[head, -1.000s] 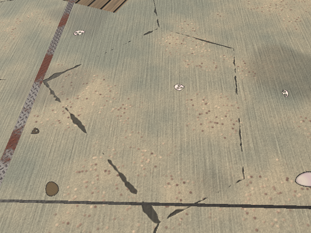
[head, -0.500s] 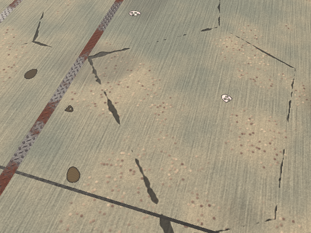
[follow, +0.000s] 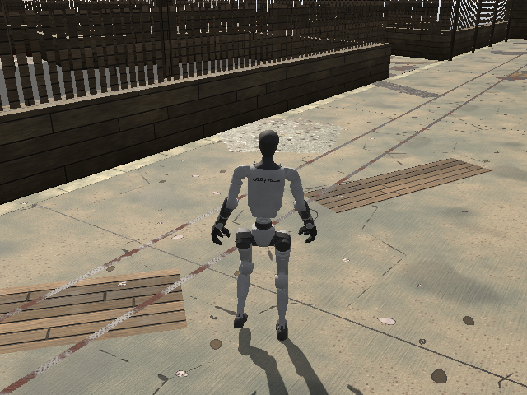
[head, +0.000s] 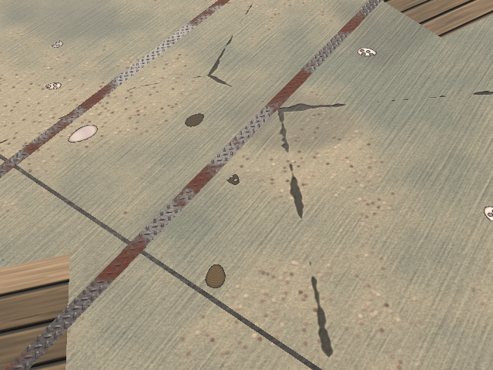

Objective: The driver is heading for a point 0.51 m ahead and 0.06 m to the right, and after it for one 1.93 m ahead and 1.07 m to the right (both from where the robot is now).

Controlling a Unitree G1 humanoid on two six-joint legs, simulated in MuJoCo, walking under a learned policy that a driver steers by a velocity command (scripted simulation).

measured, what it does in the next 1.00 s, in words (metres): walks ahead: left foot, then right foot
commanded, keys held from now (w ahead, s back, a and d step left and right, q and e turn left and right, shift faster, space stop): no key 0.12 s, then w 0.84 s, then w+e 0.04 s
